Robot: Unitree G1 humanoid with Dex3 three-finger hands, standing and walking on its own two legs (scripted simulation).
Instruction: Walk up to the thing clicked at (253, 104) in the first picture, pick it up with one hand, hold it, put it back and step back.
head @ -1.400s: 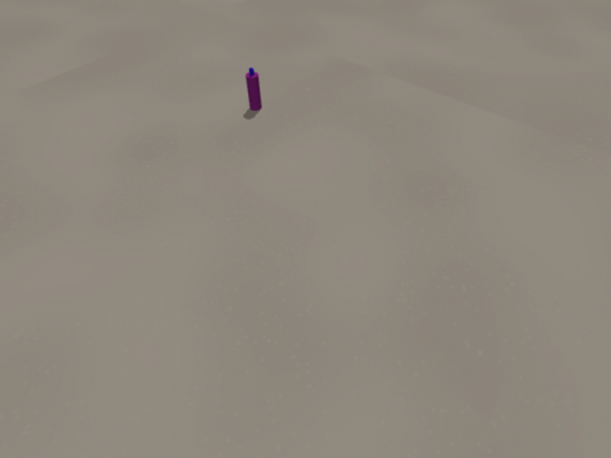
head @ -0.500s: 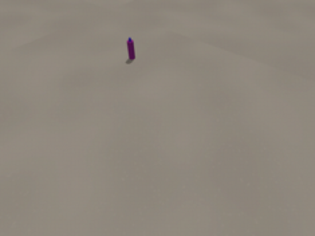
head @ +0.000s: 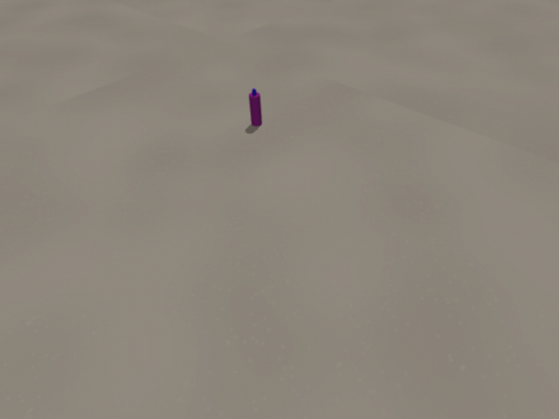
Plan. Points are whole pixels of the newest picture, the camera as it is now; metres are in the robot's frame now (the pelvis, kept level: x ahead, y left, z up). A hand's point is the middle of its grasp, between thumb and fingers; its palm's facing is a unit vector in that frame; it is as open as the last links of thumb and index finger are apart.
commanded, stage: walk up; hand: left
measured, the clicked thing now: (255, 106) +2.05 +0.27 -0.65
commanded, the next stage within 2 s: none
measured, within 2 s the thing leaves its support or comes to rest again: neither
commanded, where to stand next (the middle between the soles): +1.72 +0.04 m, yaw +1 degrees
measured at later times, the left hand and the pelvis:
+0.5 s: hand (134, 316) +0.33 +0.32 -0.13, palm faces -0.05 -0.94 -0.34, open 7.4 cm; pelvis +0.25 +0.04 +0.00, yaw +0 degrees
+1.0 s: hand (186, 235) +0.53 +0.26 -0.13, palm faces +0.07 -0.92 -0.38, open 7.4 cm; pelvis +0.54 -0.02 +0.00, yaw +3 degrees
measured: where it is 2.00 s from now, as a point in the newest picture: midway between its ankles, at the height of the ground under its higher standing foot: (301, 237)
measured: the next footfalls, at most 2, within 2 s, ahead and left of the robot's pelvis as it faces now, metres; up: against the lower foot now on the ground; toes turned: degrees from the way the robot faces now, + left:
left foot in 0.22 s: +0.28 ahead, +0.18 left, +0.00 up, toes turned +7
right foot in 0.64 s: +0.51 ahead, -0.12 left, +0.00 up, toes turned -6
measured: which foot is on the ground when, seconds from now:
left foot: up 0.00-0.20, down 0.22-0.66, up 0.68-1.00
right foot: down 0.00-0.24, up 0.26-0.62, down 0.64-1.00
